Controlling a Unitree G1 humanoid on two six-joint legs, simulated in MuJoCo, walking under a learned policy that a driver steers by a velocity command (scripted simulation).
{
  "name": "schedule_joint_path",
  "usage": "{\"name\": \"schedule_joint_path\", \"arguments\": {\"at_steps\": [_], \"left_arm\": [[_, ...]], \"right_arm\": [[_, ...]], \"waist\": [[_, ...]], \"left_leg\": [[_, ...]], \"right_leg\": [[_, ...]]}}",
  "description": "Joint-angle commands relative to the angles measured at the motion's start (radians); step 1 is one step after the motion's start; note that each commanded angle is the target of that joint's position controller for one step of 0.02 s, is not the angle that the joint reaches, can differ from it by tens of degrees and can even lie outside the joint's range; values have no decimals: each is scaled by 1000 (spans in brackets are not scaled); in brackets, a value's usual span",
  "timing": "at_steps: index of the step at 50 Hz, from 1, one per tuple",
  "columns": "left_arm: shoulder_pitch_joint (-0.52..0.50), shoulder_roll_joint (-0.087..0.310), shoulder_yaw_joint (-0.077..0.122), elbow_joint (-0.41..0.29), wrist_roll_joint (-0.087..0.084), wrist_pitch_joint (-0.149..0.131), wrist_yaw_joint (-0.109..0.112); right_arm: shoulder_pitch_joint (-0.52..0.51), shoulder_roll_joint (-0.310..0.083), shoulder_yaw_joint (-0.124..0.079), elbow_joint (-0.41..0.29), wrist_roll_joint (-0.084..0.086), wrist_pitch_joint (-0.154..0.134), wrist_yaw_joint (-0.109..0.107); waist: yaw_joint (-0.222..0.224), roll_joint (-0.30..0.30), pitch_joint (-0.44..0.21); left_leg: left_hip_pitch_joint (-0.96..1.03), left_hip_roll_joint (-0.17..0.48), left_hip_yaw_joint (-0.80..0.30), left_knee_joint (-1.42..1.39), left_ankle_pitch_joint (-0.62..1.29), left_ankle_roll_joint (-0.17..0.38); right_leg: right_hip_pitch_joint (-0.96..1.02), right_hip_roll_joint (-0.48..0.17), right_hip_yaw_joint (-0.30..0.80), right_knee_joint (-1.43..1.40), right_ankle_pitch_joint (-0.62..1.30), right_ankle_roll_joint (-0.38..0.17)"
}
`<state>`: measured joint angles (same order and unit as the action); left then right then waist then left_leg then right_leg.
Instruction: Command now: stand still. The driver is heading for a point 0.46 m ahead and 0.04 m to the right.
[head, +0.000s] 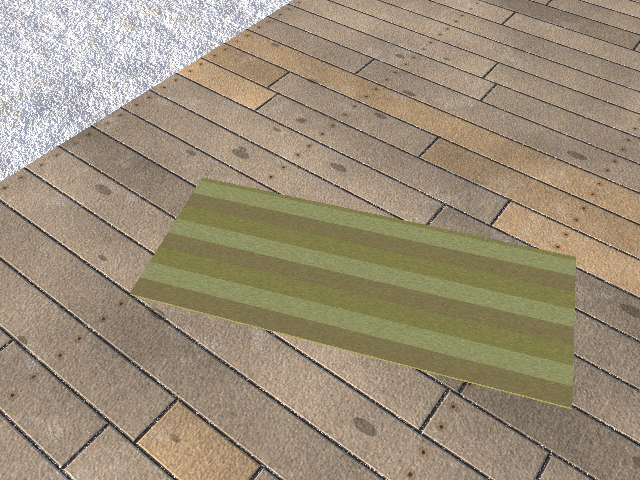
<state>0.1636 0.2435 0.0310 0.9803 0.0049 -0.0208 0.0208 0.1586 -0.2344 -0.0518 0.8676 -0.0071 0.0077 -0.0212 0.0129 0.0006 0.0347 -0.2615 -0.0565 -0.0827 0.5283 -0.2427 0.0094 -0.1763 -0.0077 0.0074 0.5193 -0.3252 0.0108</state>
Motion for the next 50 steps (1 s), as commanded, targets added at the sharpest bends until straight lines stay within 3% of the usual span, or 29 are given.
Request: {"name": "schedule_joint_path", "arguments": {"at_steps": [1,24,44,45,46,47,48,50], "left_arm": [[14,116,21,-20,-1,-7,3],[92,91,2,57,2,-7,13],[178,58,-11,76,0,-12,13],[198,49,-12,86,1,-11,14],[207,64,-7,89,-5,-8,16],[203,97,4,81,-11,-5,21],[219,125,14,76,-18,-7,23],[244,183,38,71,-27,-19,27]], "right_arm": [[-11,-113,-23,-29,2,-10,-6],[-27,-103,-8,141,6,-5,-14],[14,-84,7,215,8,-1,-21],[31,-70,11,225,7,0,-21],[33,-71,10,227,11,1,-22],[32,-78,7,224,15,-2,-23],[12,-76,8,210,16,-12,-20],[-29,-62,11,179,24,-47,-6]], "waist": [[1,1,-57],[-4,3,-11],[-11,-3,6],[-11,-9,-16],[-8,-25,2],[-3,-59,32],[11,-95,66],[26,-177,131]], "left_leg": [[93,76,-70,-62,265,45],[82,62,-46,-100,166,32],[72,57,-32,-105,161,20],[81,44,-18,-103,66,20],[51,18,8,-78,-79,22],[-9,-9,41,-30,-235,26],[-79,-16,66,32,-287,28],[-217,27,97,235,-189,31]], "right_leg": [[-42,-43,38,-88,183,-23],[-54,-22,24,-130,109,-26],[-64,-17,24,-144,113,-35],[-56,-12,21,-157,14,-39],[-67,-12,33,-173,-136,-53],[-79,-33,78,-196,-300,-85],[-83,-96,175,-247,-437,-131],[-65,-294,419,-377,-550,-232]]}}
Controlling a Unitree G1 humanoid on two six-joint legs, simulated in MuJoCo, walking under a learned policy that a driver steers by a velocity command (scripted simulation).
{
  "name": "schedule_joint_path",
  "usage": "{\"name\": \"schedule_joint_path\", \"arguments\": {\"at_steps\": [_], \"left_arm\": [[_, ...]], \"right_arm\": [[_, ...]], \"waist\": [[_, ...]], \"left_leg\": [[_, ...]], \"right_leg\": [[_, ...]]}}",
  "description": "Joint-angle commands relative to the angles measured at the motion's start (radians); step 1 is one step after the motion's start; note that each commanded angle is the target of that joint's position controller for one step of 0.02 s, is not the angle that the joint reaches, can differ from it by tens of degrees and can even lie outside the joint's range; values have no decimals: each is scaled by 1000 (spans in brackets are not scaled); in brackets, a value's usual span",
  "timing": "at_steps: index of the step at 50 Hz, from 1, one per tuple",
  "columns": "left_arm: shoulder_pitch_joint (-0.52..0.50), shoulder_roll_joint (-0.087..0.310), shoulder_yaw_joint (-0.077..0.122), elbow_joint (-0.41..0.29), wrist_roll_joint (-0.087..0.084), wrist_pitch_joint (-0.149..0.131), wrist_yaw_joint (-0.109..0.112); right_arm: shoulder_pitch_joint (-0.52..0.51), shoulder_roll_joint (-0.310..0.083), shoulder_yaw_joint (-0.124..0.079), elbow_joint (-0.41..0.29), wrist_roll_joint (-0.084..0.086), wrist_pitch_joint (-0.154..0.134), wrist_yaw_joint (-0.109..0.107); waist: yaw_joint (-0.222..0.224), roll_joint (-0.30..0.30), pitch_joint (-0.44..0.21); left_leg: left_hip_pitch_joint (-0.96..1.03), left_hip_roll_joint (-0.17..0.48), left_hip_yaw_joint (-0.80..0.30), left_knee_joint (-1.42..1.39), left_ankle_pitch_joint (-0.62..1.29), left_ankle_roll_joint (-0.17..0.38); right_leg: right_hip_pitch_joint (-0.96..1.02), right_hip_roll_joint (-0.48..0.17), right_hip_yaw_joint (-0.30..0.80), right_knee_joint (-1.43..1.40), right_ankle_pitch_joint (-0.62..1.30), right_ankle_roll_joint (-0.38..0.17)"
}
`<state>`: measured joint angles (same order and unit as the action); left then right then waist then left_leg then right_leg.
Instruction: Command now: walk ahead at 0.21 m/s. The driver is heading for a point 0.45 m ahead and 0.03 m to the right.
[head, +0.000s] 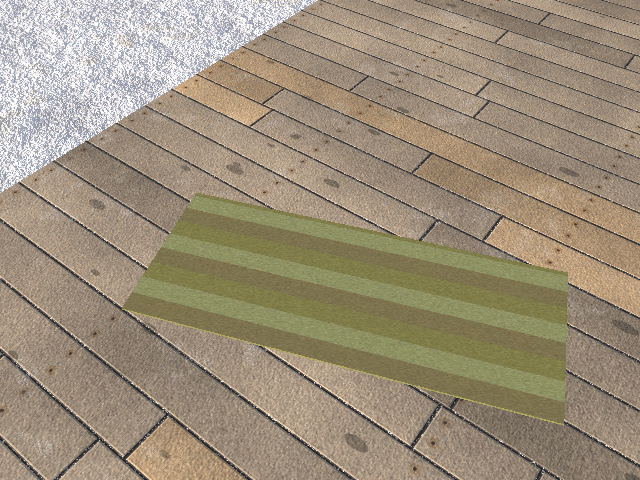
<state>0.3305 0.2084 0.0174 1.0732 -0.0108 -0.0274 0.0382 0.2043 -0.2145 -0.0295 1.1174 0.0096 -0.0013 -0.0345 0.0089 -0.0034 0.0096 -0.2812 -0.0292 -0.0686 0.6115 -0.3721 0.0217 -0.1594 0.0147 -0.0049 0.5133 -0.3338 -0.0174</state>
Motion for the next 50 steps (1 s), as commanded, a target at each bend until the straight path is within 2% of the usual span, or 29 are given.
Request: {"name": "schedule_joint_path", "arguments": {"at_steps": [1,4,5,7,8,9,10,11,12,13,14,16,21,25,28,30,31,32,33,34,35,36,37,38,40,42,43,46,50], "left_arm": [[72,213,55,-30,-8,-22,7],[51,180,52,-59,-15,-36,-8],[21,203,57,-63,-23,-34,-12],[6,192,54,-78,-24,-28,-17],[-24,173,46,-94,-21,-34,-19],[-55,100,25,-122,-5,-44,-27],[-45,58,20,-161,-20,-65,-22],[-66,115,32,-167,-43,-79,-23],[-81,129,35,-171,-50,-91,-33],[-89,135,38,-159,-28,-100,-39],[-88,135,48,-167,-23,-98,-38],[-114,134,52,-175,-18,-88,-45],[-307,75,30,-256,-7,-75,-54],[-426,82,20,-304,-19,-77,-70],[-421,116,30,-324,-17,-83,-84],[-253,171,60,-283,-4,-87,-82],[-100,206,78,-235,-2,-86,-78],[49,274,91,-200,22,-83,-67],[80,320,92,-179,33,-75,-75],[59,240,76,-189,19,-67,-76],[-66,203,61,-206,7,-66,-71],[-155,168,49,-220,8,-69,-69],[-195,141,39,-220,18,-74,-69],[-210,135,36,-208,33,-79,-71],[-218,103,26,-186,42,-85,-75],[-253,133,30,-179,44,-81,-65],[-237,142,32,-175,43,-77,-58],[-218,181,41,-159,31,-52,-44],[-197,126,20,-134,15,-32,-36]], "right_arm": [[-91,-82,-12,-80,11,-52,15],[-103,-84,-17,-100,21,-85,32],[-61,-66,-17,-90,26,-90,33],[96,-81,-36,-18,24,-88,33],[194,-97,-47,8,22,-84,31],[334,-179,-67,26,17,-85,23],[423,-257,-76,37,5,-96,36],[322,-187,-51,15,-2,-113,41],[235,-136,-35,-20,0,-124,45],[186,-111,-22,-48,-4,-125,56],[160,-121,-20,-57,-5,-119,59],[180,-97,-8,-56,-11,-111,52],[239,-147,-11,-64,-13,-93,18],[298,-161,-19,-57,3,-91,13],[280,-168,-29,-58,6,-80,11],[252,-189,-36,-70,-8,-62,8],[240,-178,-32,-81,-11,-55,9],[263,-141,-17,-110,-30,-56,11],[454,17,26,-82,-21,-72,27],[410,-97,-3,-55,1,-90,31],[286,-133,-15,-99,24,-96,30],[214,-134,-15,-117,18,-94,19],[176,-137,-25,-125,3,-83,6],[208,-110,-24,-124,-1,-69,2],[237,-64,-19,-116,-2,-48,-4],[204,-49,-13,-135,-4,-34,-13],[160,-63,-14,-145,-13,-29,-15],[100,-100,-25,-160,-12,-2,-15],[34,-110,-35,-166,-30,6,-16]], "waist": [[30,-153,182],[16,-100,170],[-17,-126,150],[-73,-98,88],[-118,-54,62],[-162,174,2],[-158,347,-43],[-106,184,36],[-77,118,86],[-65,61,90],[-37,83,85],[-35,87,89],[-68,57,117],[-90,85,144],[-42,84,126],[53,129,-13],[127,121,-111],[149,8,-260],[54,-291,-481],[89,-158,-486],[61,-128,-290],[32,-23,-193],[6,6,-119],[-30,-46,-111],[-63,-51,-99],[-85,-73,-104],[-65,-63,-114],[-47,-81,-129],[-50,-56,-12]], "left_leg": [[-241,40,65,217,-55,26],[-240,79,67,111,-103,48],[-98,63,102,-8,-27,50],[204,-18,166,-111,134,26],[317,12,104,-148,113,38],[438,223,-211,-286,14,110],[511,409,-634,-447,-140,259],[441,434,-644,-446,-222,271],[396,391,-523,-446,-203,233],[335,322,-363,-430,26,170],[335,303,-314,-457,51,165],[280,263,-212,-486,196,159],[229,218,-61,-517,399,165],[221,234,-17,-539,386,158],[336,271,6,-454,583,127],[374,244,38,-227,1001,84],[318,192,68,-31,1042,45],[75,128,83,266,683,8],[-224,-72,30,667,-252,-45],[-239,-45,-119,784,-272,-36],[-310,10,-64,782,-215,-30],[-289,66,-23,721,-134,-34],[-238,94,-5,671,-90,-38],[-155,121,-16,628,-64,-41],[-71,128,-7,492,-48,-44],[-31,125,17,287,-8,-54],[-3,124,22,216,40,-55],[59,109,32,94,174,-54],[135,97,44,-127,240,-13]], "right_leg": [[-88,-361,484,-392,-499,-229],[-21,-311,363,-350,-268,-180],[-95,-275,302,-326,-239,-157],[-229,-179,187,-224,-156,-125],[-292,-132,126,-95,-46,-96],[-407,-38,-1,273,-16,-31],[-600,54,10,540,-226,-16],[-686,-24,96,704,-201,-42],[-727,-70,111,737,-87,-68],[-666,-105,106,695,3,-81],[-676,-123,74,643,78,-75],[-618,-146,52,577,142,-46],[-589,-118,-15,268,294,13],[-482,-77,-43,89,383,-1],[-439,-60,-23,11,351,-46],[-206,15,-66,22,331,-81],[0,20,-71,-7,434,-105],[336,-178,132,71,708,-164],[645,-467,586,-16,808,-380],[547,-417,626,-95,737,-353],[375,-381,437,-114,735,-304],[208,-339,327,-147,762,-267],[55,-305,250,-190,812,-255],[-38,-290,200,-210,842,-265],[-136,-249,117,-237,866,-259],[-181,-230,68,-250,834,-251],[-184,-220,57,-249,817,-241],[-193,-225,89,-296,420,-225],[-262,-162,112,-292,-70,-136]]}}
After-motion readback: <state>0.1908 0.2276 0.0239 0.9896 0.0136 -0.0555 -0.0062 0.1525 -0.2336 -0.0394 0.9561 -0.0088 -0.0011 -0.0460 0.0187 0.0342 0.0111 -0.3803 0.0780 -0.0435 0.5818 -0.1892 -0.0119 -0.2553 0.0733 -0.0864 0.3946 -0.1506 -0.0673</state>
